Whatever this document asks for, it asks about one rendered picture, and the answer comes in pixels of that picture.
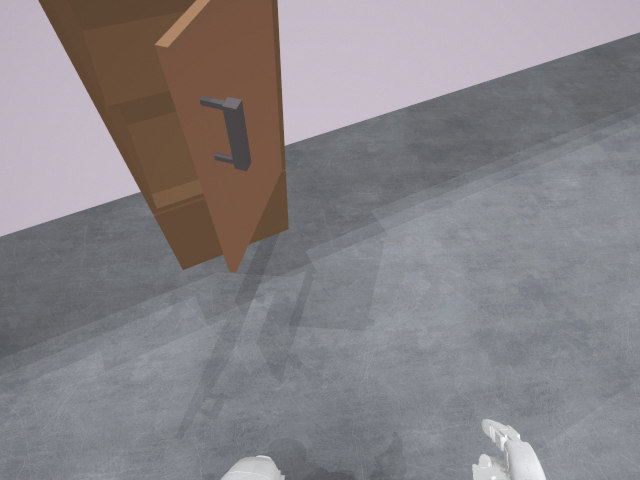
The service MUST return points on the left robot thigh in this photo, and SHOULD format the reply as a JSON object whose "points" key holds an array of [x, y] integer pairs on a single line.
{"points": [[254, 468]]}

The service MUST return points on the robot right hand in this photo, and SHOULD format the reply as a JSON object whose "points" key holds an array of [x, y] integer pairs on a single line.
{"points": [[521, 462]]}

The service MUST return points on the handle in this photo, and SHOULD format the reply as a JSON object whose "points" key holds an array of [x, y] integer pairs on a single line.
{"points": [[236, 129]]}

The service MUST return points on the cupboard door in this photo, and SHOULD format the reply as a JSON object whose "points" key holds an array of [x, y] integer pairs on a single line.
{"points": [[220, 49]]}

